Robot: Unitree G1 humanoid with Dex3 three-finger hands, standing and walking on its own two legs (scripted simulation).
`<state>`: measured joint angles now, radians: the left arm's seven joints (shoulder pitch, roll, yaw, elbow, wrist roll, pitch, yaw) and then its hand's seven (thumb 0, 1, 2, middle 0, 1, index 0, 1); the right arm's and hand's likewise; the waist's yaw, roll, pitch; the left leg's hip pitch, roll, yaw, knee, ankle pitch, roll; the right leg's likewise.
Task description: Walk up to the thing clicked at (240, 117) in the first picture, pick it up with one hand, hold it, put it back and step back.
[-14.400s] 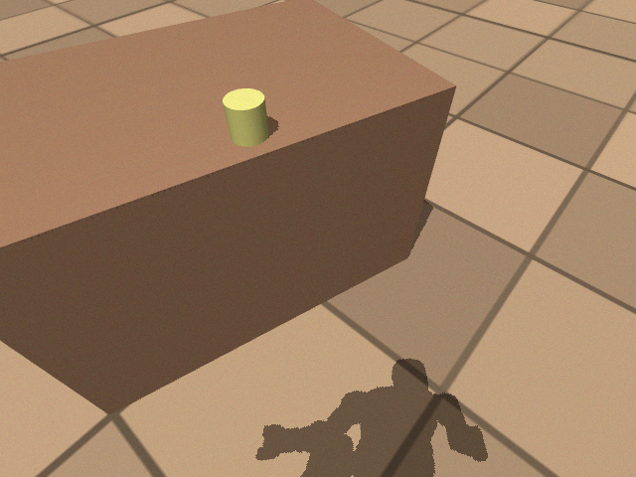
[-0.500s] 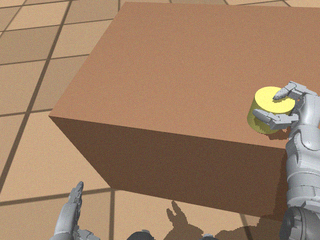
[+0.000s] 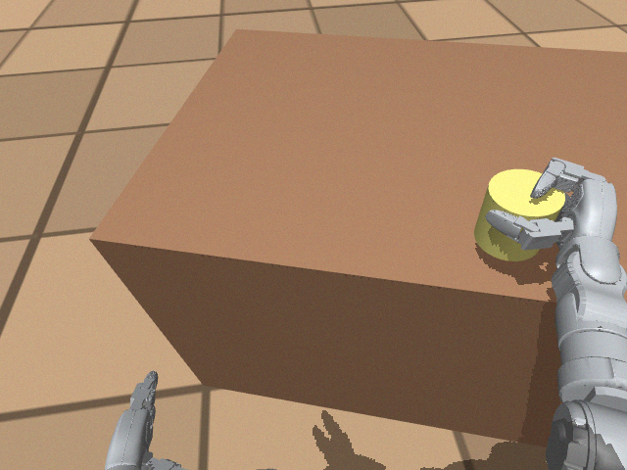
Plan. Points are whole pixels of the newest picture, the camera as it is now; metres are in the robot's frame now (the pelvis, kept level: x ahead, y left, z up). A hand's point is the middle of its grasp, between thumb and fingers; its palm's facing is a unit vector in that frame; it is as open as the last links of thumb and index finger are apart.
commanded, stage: settle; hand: right
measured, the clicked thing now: (515, 215) +0.43 -0.22 +0.09
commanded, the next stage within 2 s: lift in 0.36 s
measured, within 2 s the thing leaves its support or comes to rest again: neither
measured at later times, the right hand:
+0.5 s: hand (531, 188) +0.42 -0.21 +0.15, palm faces +0.22 +0.98 +0.00, open 7.3 cm
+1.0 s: hand (549, 157) +0.40 -0.19 +0.22, palm faces +0.21 +0.98 -0.01, open 7.3 cm
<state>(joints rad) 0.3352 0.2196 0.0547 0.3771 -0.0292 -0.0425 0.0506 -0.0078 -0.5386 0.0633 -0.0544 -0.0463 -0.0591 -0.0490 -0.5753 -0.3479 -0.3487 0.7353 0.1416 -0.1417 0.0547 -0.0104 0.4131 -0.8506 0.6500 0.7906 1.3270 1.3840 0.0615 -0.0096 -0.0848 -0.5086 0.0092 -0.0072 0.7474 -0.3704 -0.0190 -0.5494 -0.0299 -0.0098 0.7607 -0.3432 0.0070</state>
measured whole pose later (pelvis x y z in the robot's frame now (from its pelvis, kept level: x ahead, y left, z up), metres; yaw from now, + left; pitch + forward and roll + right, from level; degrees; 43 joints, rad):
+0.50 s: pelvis +0.00 +0.01 +0.01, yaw +0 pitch +5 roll +0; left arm 0.29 0.23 0.06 0.48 -0.03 -0.06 0.06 -0.01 -0.54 0.06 -0.05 -0.04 -0.05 -0.05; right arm -0.59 -0.34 -0.33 0.71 0.15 -0.08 0.05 -0.01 0.43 -0.87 0.64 0.82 1.29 1.42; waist 0.05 -0.02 -0.07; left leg -0.43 0.01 0.00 0.68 -0.34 -0.01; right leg -0.46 -0.03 -0.01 0.68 -0.31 0.01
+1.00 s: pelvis +0.01 +0.01 +0.02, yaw -1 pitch +2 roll +0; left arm 0.30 0.23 0.06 0.48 -0.04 -0.05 0.06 -0.01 -0.54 0.05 -0.05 -0.05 -0.06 -0.05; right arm -0.47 -0.29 -0.30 0.30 0.19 0.17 0.01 -0.01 0.43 -0.87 0.64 0.83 1.28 1.40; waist 0.01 -0.05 -0.07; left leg -0.30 0.02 0.00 0.60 -0.33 -0.01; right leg -0.33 -0.02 0.00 0.58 -0.28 0.02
